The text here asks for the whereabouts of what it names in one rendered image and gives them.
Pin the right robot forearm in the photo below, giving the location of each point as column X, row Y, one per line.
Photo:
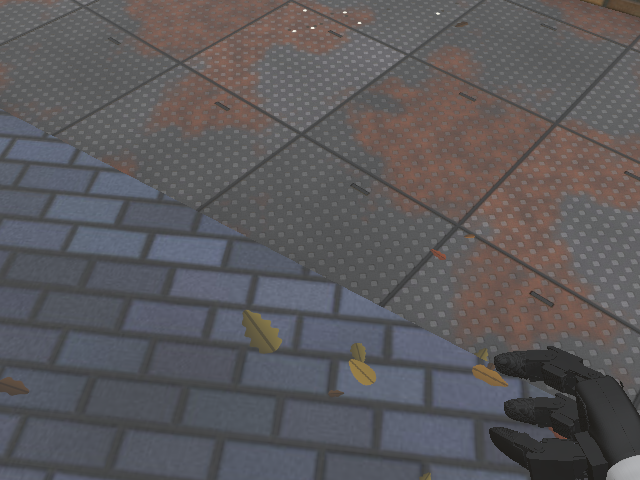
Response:
column 626, row 469

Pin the robot right hand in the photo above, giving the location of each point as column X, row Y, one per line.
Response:
column 602, row 422

